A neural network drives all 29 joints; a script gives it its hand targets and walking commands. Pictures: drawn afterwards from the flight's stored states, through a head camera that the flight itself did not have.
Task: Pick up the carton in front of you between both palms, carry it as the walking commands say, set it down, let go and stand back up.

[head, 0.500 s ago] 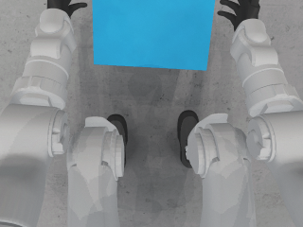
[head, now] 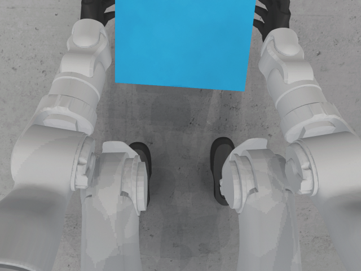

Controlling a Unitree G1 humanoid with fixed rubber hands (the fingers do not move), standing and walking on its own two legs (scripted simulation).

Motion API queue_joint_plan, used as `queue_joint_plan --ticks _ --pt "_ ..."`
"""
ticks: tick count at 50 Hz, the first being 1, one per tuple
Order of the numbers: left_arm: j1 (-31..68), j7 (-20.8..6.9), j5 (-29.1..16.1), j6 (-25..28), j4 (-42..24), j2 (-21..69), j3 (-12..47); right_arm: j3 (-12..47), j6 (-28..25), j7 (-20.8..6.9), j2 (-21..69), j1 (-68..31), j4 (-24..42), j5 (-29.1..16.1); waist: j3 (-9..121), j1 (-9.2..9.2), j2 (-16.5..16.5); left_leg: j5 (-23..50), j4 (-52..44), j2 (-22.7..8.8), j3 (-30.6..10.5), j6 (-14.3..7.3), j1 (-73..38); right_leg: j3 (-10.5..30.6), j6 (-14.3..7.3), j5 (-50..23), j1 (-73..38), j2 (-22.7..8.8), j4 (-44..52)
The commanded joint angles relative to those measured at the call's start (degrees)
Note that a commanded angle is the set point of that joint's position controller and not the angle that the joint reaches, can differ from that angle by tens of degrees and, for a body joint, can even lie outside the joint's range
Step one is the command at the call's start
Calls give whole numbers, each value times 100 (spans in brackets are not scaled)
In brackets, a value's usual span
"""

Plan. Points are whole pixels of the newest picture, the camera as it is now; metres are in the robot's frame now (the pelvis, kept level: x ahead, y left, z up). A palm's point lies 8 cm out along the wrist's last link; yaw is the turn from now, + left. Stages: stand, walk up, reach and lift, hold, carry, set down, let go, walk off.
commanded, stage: reach and lift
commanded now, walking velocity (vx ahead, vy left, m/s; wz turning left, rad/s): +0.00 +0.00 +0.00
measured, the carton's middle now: (180, 37) +0.51 +0.01 -0.25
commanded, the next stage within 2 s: none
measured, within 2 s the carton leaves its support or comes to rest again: leaves its support in 0.28 s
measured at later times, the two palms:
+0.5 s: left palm (76, 9) +0.51 +0.16 -0.10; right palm (288, 20) +0.51 -0.14 -0.10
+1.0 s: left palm out of the picture +0.47 +0.16 +0.08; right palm out of the picture +0.48 -0.14 +0.08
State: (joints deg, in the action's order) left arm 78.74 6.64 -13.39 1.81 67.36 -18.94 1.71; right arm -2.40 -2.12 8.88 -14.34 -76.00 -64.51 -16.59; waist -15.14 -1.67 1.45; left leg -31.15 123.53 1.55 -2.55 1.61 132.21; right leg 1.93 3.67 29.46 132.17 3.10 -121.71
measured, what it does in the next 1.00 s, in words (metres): rises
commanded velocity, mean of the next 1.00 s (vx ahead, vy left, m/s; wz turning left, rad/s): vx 0.00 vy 0.00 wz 0.00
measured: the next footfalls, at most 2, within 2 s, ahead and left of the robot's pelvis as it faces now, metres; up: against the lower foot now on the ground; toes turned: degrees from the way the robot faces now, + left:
none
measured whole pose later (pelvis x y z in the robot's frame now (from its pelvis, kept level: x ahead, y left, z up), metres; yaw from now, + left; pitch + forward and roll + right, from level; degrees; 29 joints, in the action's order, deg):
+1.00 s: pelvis +0.02 +0.00 +0.14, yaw +2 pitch +41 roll -1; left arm 52.2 3.6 8.9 -17.2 41.5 -1.0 -20.5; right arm -25.8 16.8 5.0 2.3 -50.0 -37.8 8.1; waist 11.7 -0.9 0.4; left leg -29.3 98.2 6.8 -5.6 3.4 109.8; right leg 5.6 4.5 29.1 109.5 6.8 -97.5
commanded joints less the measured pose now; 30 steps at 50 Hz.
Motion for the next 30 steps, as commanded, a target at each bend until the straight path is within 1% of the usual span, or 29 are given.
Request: queue_joint_plan --ticks 1,2,3,4,6,8,10,13,16,18,20,22,24,25,27,29,30 --pt "1644 -101 109 144 -423 344 152 -22 -144 14 618 -1133 361 121 6148 67 -396 1184 -1072 121 262 -53 -3244 -444 -59 -1251 -3136 132 840" --pt "1650 -93 175 153 -407 429 127 -115 -153 30 655 -1064 282 237 6123 17 -451 1173 -1085 142 254 -36 -3256 -460 -66 -1266 -3148 150 844" --pt "2064 -238 136 147 -602 1430 489 223 -167 -112 1593 -1577 539 186 6169 53 -495 1234 -1105 189 235 -70 -3333 -480 -87 -1313 -3090 229 817" --pt "2384 -388 184 114 -538 2118 587 316 -142 -279 2240 -1989 467 251 6156 74 -521 1267 -1075 233 234 -73 -3251 -479 -99 -1317 -3005 277 747" --pt "2883 -690 308 -6 -621 3478 758 481 -28 -625 3519 -2705 565 414 6166 114 -524 1246 -1024 348 254 -83 -3140 -499 -108 -1264 -2890 369 670" --pt "3029 -932 440 -124 -708 4243 654 448 112 -880 4248 -3058 675 634 6012 114 -440 1149 -956 451 331 -85 -2950 -558 -121 -1176 -2795 436 615" --pt "3110 -1108 488 -228 -855 4753 622 468 241 -1053 4777 -3203 883 731 6108 122 -358 1254 -875 516 429 -104 -2983 -636 -120 -1267 -2865 501 561" --pt "3171 -1177 336 -307 -1303 5375 806 689 360 -1176 5391 -3268 1359 585 6910 115 -324 1746 -776 592 555 -117 -3371 -739 -113 -1739 -3275 583 476" --pt "3190 -1156 103 -404 -1978 5916 1143 1036 495 -1193 5923 -3233 1902 367 8107 116 -379 2311 -728 668 643 -91 -4009 -794 -94 -2281 -3858 639 419" --pt "3107 -1128 34 -509 -2433 6244 1311 1272 613 -1169 6201 -3186 2364 320 8905 133 -413 2554 -750 704 685 -66 -4485 -819 -81 -2452 -4154 679 473" --pt "2937 -1104 59 -665 -2913 6514 1451 1468 751 -1155 6370 -3135 2927 341 9560 132 -408 2586 -860 743 727 -42 -4840 -848 -62 -2429 -4415 727 612" --pt "2690 -1111 184 -870 -3327 6741 1503 1605 922 -1173 6474 -3031 3369 434 9822 126 -403 2409 -1029 795 760 -29 -4984 -883 -55 -2223 -4545 761 771" --pt "2428 -1169 377 -1096 -3434 6954 1440 1616 1122 -1229 6587 -2861 3501 609 9492 102 -403 1912 -1285 826 765 -32 -4837 -906 -64 -1742 -4417 766 1007" --pt "2300 -1217 488 -1206 -3326 7064 1367 1541 1225 -1271 6654 -2747 3411 732 9076 82 -411 1544 -1441 829 757 -33 -4621 -909 -78 -1408 -4238 758 1152" --pt "2060 -1331 753 -1395 -2885 7218 1082 1217 1418 -1367 6770 -2496 3042 1053 8118 29 -434 823 -1758 827 719 -43 -4141 -893 -121 -750 -3803 737 1454" --pt "1913 -1418 1051 -1530 -2438 7292 702 836 1575 -1449 6880 -2269 2558 1377 7379 -15 -429 315 -2043 833 699 -64 -3807 -869 -158 -288 -3547 728 1743" --pt "1878 -1462 1190 -1576 -2274 7319 519 666 1632 -1495 6927 -2213 2374 1518 7181 -23 -423 179 -2168 839 691 -74 -3728 -849 -176 -162 -3498 727 1868"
